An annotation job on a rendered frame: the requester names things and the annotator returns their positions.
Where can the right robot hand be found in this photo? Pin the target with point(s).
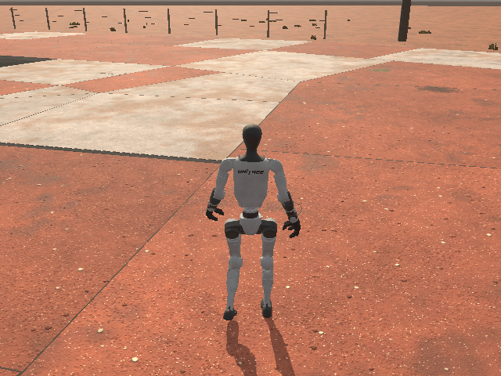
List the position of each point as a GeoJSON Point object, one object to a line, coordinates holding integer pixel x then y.
{"type": "Point", "coordinates": [296, 226]}

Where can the humanoid robot head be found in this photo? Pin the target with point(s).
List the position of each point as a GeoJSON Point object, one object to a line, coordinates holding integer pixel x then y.
{"type": "Point", "coordinates": [251, 137]}

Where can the left robot forearm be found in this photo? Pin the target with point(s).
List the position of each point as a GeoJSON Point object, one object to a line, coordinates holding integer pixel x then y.
{"type": "Point", "coordinates": [213, 203]}

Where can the robot right foot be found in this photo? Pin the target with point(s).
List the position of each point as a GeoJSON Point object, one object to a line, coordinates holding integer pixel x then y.
{"type": "Point", "coordinates": [266, 311]}

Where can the robot right upper arm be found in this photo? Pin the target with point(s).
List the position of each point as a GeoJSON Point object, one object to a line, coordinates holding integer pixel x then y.
{"type": "Point", "coordinates": [280, 179]}

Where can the left robot hand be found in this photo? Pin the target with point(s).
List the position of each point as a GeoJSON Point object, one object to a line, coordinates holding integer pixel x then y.
{"type": "Point", "coordinates": [210, 216]}

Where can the robot left upper arm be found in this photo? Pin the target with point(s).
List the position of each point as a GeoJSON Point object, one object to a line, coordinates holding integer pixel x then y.
{"type": "Point", "coordinates": [222, 177]}

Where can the right robot forearm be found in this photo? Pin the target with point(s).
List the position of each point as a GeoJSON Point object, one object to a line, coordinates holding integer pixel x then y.
{"type": "Point", "coordinates": [290, 209]}

